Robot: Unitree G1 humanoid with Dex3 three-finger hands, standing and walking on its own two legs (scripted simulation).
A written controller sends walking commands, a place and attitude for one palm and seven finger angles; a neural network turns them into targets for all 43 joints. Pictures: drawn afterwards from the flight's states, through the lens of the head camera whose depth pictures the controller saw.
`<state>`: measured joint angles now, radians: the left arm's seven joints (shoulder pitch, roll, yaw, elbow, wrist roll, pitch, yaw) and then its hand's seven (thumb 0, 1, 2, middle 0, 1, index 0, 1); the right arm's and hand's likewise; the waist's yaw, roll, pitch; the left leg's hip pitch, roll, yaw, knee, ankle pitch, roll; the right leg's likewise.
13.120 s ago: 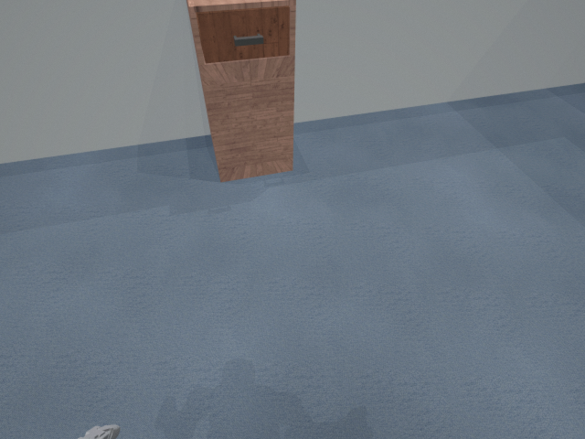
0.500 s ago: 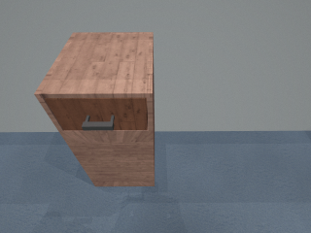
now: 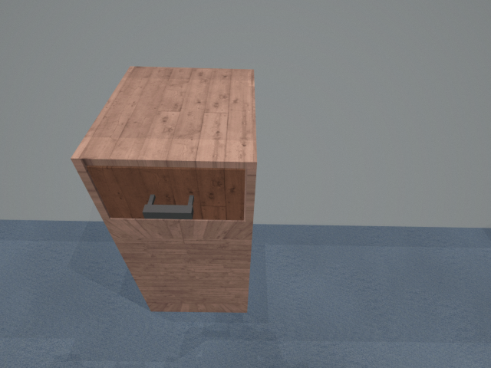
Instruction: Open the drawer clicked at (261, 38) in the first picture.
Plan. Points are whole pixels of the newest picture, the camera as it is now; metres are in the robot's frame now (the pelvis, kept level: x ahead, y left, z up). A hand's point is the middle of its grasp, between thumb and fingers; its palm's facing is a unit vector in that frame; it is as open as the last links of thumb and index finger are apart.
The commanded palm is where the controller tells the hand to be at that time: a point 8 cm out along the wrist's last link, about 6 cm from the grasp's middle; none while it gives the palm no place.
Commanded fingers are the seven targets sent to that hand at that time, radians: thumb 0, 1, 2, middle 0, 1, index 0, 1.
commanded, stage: come to a stop and stand still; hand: left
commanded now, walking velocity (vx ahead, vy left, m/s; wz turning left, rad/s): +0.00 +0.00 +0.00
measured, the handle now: (170, 205) +0.47 +0.21 -0.06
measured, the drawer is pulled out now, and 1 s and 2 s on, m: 0.00 0.00 0.00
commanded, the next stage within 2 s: look again from close up in 0.56 s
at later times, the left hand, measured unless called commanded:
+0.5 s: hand out of the picture -0.05 +0.20 -0.17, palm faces +0.01 -0.98 -0.17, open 7.4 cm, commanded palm none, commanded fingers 0.00 0.90 0.90 -0.20 -0.30 -0.20 -0.30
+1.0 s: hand out of the picture -0.06 +0.17 -0.17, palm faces +0.03 -0.99 -0.16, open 7.3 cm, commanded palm none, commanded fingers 0.00 0.90 0.90 -0.20 -0.30 -0.20 -0.30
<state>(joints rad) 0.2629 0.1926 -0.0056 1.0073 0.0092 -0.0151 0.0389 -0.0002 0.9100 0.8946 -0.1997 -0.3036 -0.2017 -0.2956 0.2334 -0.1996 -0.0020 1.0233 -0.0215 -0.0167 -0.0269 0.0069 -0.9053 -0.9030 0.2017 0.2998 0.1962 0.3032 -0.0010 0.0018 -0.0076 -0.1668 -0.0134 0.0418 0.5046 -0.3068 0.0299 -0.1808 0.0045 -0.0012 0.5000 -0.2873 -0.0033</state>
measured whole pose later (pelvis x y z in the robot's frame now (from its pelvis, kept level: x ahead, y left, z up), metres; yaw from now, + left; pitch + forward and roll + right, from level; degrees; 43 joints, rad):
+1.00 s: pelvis -0.03 +0.02 +0.01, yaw -1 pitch -2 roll +0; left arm 0.36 0.10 -0.01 1.12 0.02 -0.01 0.04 0.00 0.91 0.89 -0.20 -0.30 -0.20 -0.30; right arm 0.30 -0.14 -0.01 1.13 -0.01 -0.01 -0.02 0.01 -0.90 -0.90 0.20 0.30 0.20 0.30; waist 0.00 0.00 0.01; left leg -0.17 -0.05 0.07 0.40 -0.21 0.07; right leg -0.20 -0.03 0.03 0.43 -0.20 0.04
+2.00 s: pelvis -0.01 -0.05 -0.04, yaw +0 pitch +10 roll +3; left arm 0.28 0.34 -0.02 0.02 0.99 0.01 0.39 0.00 0.18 0.59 -0.27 -0.76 -0.27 -0.76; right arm 0.06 -0.19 0.01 0.58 -0.04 0.07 0.02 0.01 -0.90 -0.90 0.20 0.30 0.20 0.30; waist 0.09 0.04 -0.12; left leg -0.55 0.00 0.01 0.79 -0.41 -0.03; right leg -0.60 0.03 0.00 0.87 -0.44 -0.07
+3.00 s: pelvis +0.00 +0.02 +0.00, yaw -3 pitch +2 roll +0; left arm -0.05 0.45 -0.07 0.09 0.96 0.01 0.07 -0.01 -0.49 0.30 -0.32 -1.20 -0.32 -1.20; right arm 0.19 -0.24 -0.02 0.61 0.00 0.09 -0.01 0.01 -0.90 -0.90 0.21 0.30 0.20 0.30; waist 0.07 0.06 -0.03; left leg -0.26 -0.06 -0.03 0.50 -0.29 0.04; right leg -0.28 0.00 0.06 0.50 -0.26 0.01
